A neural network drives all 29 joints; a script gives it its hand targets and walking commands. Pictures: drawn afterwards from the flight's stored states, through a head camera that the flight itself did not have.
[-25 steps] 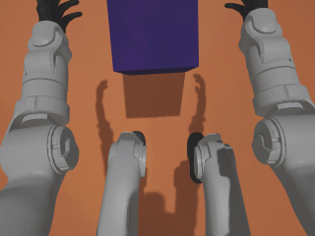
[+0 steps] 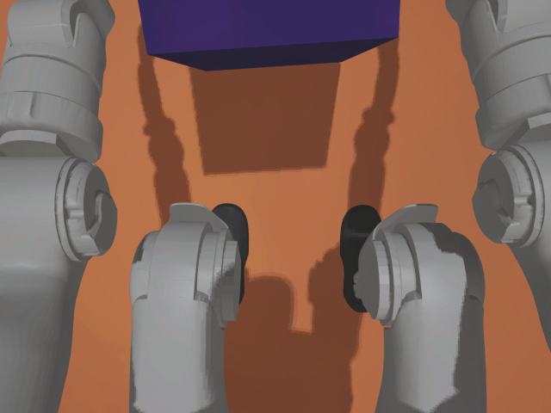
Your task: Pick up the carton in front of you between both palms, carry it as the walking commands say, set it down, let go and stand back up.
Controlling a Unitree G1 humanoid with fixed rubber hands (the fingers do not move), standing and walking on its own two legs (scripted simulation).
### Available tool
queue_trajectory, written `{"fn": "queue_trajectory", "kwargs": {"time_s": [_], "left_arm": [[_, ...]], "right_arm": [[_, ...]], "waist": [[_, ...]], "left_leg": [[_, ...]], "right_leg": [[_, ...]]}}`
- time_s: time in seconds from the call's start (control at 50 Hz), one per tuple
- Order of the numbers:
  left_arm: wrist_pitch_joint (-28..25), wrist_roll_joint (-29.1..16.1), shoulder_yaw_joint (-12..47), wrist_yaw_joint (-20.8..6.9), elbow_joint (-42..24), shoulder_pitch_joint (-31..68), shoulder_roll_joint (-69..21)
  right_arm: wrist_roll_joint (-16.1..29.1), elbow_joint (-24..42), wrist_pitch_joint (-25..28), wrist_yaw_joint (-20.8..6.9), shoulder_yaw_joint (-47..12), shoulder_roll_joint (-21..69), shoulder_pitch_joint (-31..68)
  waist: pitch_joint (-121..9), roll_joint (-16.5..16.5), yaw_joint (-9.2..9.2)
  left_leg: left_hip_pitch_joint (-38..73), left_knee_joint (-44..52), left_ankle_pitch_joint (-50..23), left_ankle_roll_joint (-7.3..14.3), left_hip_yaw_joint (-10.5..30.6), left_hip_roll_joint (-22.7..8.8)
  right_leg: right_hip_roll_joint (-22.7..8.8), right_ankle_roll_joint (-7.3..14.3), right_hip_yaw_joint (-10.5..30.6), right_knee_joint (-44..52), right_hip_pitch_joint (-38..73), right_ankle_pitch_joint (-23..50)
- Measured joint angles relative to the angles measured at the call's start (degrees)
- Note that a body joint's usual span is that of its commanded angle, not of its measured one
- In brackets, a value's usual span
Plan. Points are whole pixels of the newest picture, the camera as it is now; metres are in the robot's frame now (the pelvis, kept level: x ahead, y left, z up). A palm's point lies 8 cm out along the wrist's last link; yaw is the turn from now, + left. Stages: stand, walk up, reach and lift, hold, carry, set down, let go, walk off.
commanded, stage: reach and lift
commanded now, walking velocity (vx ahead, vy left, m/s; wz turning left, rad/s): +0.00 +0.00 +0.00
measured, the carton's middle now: out of the picture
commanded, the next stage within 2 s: none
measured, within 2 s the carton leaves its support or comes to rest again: leaves its support in 0.80 s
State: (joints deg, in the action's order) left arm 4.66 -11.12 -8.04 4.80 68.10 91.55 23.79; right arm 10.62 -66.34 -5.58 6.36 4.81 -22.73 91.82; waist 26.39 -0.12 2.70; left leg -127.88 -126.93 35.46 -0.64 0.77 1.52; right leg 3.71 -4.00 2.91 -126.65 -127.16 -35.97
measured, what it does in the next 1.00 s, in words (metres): stands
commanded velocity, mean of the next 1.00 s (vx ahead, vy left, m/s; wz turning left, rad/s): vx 0.00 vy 0.00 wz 0.00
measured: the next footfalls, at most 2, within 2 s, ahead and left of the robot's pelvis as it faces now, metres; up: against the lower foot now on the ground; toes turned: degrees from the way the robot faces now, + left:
none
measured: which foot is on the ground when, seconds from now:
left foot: down 0.00-1.00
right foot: down 0.00-1.00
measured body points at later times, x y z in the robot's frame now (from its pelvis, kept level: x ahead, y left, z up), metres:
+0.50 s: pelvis -0.01 -0.01 +0.00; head +0.38 +0.01 +0.22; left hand +0.57 +0.19 -0.18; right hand +0.59 -0.11 -0.18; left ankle +0.10 +0.12 -0.34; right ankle +0.10 -0.13 -0.34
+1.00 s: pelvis +0.00 -0.01 +0.03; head +0.32 +0.01 +0.35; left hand +0.54 +0.19 -0.06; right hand +0.56 -0.11 -0.06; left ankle +0.10 +0.12 -0.34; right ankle +0.10 -0.14 -0.34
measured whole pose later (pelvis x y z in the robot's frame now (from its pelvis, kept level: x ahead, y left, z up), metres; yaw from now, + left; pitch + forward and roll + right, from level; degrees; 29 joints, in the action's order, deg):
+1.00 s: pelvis +0.00 -0.01 +0.03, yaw +0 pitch +40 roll -1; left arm 20.0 2.2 -20.6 5.3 45.6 74.0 9.7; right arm -3.1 -46.7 -18.7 7.5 21.0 -7.1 75.3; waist 5.9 -1.2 2.5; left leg -126.2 -119.6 33.3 -4.1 4.4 5.6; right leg 6.9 -4.8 3.7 -119.5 -125.2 -34.2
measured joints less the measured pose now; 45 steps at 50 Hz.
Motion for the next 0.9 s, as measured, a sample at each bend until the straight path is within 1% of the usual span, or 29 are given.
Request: {"fn": "queue_trajectory", "kwargs": {"time_s": [0.12, 0.26, 0.36, 0.38, 0.4, 0.44, 0.5, 0.58, 0.64, 0.68, 0.72, 0.76, 0.78, 0.8, 0.82, 0.9], "left_arm": [[-0.4, -1.0, 0.8, 0.6, -0.8, -0.6, -0.8], [-0.4, 0.8, -1.0, -0.1, 0.1, -1.3, -1.5], [-0.1, 0.4, 0.2, -0.6, 0.2, 0.2, -1.8], [-0.1, 0.4, 0.3, -0.3, 0.3, 0.8, -2.1], [0.0, 0.4, 0.3, -0.2, 0.4, 1.5, -2.3], [0.4, 1.1, -0.2, 0.6, 0.8, 2.7, -2.5], [1.7, 3.1, -1.8, 0.5, 0.5, 3.6, -2.6], [4.6, 7.2, -5.6, -1.8, -3.2, 1.7, -3.7], [6.2, 8.3, -7.3, -3.2, -7.0, -0.9, -4.4], [7.2, 8.0, -7.5, -3.3, -9.4, -2.5, -4.9], [8.2, 7.3, -6.9, -2.8, -11.5, -4.0, -5.4], [9.4, 6.2, -5.7, -1.5, -14.0, -5.7, -6.0], [10.0, 5.6, -5.0, -0.1, -15.4, -6.8, -6.5], [10.6, 5.2, -4.5, 1.9, -16.8, -7.7, -7.2], [11.3, 5.0, -4.6, 3.4, -18.4, -8.6, -7.9], [13.4, 6.6, -6.5, 3.2, -23.8, -12.2, -9.9]], "right_arm": [[1.9, 1.2, 0.4, 0.4, -2.2, 0.1, -0.8], [0.6, -0.4, 0.2, 0.6, -1.2, 1.8, -0.3], [0.4, -0.6, -0.1, 0.6, -1.7, 2.9, 1.3], [0.3, -0.6, -0.2, 0.6, -1.8, 3.3, 1.8], [0.1, -0.5, -0.3, 0.4, -1.8, 4.0, 2.4], [-1.3, -0.6, -0.5, 1.8, -0.3, 4.8, 3.4], [-4.0, -1.0, -1.3, 1.6, 2.5, 5.3, 4.4], [-7.8, 1.9, -3.6, -0.4, 7.0, 6.2, 2.7], [-8.4, 5.2, -4.8, -1.4, 8.9, 7.0, 0.1], [-7.8, 7.3, -5.5, -1.2, 9.2, 7.5, -1.4], [-7.0, 9.2, -6.3, -0.3, 8.7, 7.8, -2.9], [-6.1, 11.3, -7.3, 1.4, 7.8, 8.1, -4.6], [-5.7, 12.6, -7.8, 2.7, 7.2, 8.4, -5.7], [-5.3, 14.0, -8.4, 3.8, 6.8, 8.8, -6.8], [-5.1, 15.5, -9.0, 4.0, 6.8, 9.1, -7.7], [-6.7, 21.0, -11.2, 3.5, 8.8, 10.8, -11.5]], "waist": [[-1.0, 0.0, -0.06], [-2.3, -0.6, -0.1], [-0.6, -0.7, 0.01], [-0.1, -0.7, 0.03], [0.5, -0.6, 0.05], [1.7, -0.6, -0.01], [2.7, -0.5, -0.09], [2.4, -0.6, 0.07], [1.7, -0.8, 0.13], [1.2, -0.9, 0.16], [0.6, -0.9, 0.22], [-0.6, -0.9, 0.27], [-1.5, -0.9, 0.28], [-2.4, -0.9, 0.27], [-3.0, -0.9, 0.25], [-7.0, -0.9, 0.09]], "left_leg": [[-0.4, -1.4, 0.9, -0.4, 0.2, 0.0], [-0.7, -0.3, 0.0, -1.1, 0.6, 0.1], [0.0, 0.5, -1.0, -1.2, 0.8, -0.1], [0.2, 0.6, -1.1, -1.2, 0.8, -0.1], [0.5, 0.7, -1.3, -1.3, 0.8, -0.1], [1.1, 0.9, -1.4, -1.3, 0.9, 0.0], [1.7, 0.6, -1.4, -1.3, 0.9, 0.2], [1.5, -0.8, -0.6, -1.1, 0.9, 0.2], [1.3, -1.8, 0.1, -1.0, 0.9, 0.2], [1.1, -2.3, 0.6, -0.9, 0.9, 0.2], [1.0, -2.5, 0.9, -0.9, 0.9, 0.3], [0.7, -2.4, 1.0, -1.0, 1.0, 0.5], [0.5, -2.2, 1.0, -1.1, 1.1, 0.7], [0.4, -1.9, 0.9, -1.3, 1.3, 1.0], [0.6, -1.5, 0.8, -1.5, 1.6, 1.5], [2.2, 1.5, -0.1, -3.0, 2.9, 3.4]], "right_leg": [[-0.3, 0.6, -0.4, -1.6, -0.5, -0.9], [-0.3, 1.3, -0.7, -0.9, -1.2, 0.1], [-0.1, 1.4, -0.9, 0.1, -0.6, 1.2], [-0.1, 1.4, -0.9, 0.2, -0.4, 1.3], [0.0, 1.4, -1.0, 0.3, -0.1, 1.5], [0.0, 1.4, -1.0, 0.4, 0.6, 1.6], [0.1, 1.3, -0.9, 0.2, 1.2, 1.5], [0.5, 1.1, -0.8, -1.1, 1.1, 0.8], [0.6, 1.0, -0.8, -2.0, 0.9, 0.1], [0.8, 0.9, -0.8, -2.4, 0.8, -0.4], [0.9, 0.9, -0.7, -2.6, 0.7, -0.7], [1.1, 0.7, -0.6, -2.5, 0.4, -0.8], [1.3, 0.6, -0.5, -2.3, 0.2, -0.8], [1.5, 0.5, -0.3, -2.0, 0.2, -0.9], [1.8, 0.3, -0.2, -1.5, 0.5, -0.8], [3.0, -0.7, 0.6, 1.4, 2.4, -0.2]]}}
